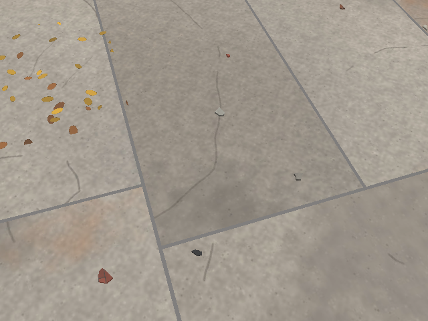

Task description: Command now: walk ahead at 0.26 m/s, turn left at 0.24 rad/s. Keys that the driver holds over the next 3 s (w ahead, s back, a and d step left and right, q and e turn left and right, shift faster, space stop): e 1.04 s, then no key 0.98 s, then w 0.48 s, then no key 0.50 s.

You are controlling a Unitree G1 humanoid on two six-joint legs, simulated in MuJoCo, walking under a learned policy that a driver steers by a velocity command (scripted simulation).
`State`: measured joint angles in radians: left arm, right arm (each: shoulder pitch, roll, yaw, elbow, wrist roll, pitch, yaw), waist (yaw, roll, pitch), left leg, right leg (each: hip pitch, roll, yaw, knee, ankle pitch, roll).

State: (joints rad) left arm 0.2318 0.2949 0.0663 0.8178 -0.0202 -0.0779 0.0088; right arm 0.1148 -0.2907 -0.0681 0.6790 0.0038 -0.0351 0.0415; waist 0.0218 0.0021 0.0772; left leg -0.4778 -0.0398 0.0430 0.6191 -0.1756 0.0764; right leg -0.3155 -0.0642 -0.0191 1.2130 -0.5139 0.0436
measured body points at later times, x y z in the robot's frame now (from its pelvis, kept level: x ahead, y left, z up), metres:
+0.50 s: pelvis +0.13 -0.04 +0.01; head +0.17 -0.06 +0.46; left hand +0.31 +0.21 -0.09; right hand +0.23 -0.33 -0.11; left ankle +0.09 +0.07 -0.72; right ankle +0.14 -0.14 -0.72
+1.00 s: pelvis +0.17 -0.02 +0.01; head +0.20 -0.03 +0.46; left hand +0.46 +0.15 -0.08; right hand +0.17 -0.35 -0.08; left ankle +0.24 +0.08 -0.72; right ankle +0.13 -0.14 -0.71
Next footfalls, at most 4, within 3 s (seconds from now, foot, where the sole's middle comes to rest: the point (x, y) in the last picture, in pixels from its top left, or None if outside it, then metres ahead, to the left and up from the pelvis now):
0.50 right None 0.18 -0.15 -0.76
0.96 left None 0.27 0.05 -0.76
1.34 right None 0.11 -0.16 -0.76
2.72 right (339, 312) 0.45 -0.34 -0.76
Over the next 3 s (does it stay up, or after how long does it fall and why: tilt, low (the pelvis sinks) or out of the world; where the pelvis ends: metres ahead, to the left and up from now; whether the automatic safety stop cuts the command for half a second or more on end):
stays up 0.40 -0.20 0.01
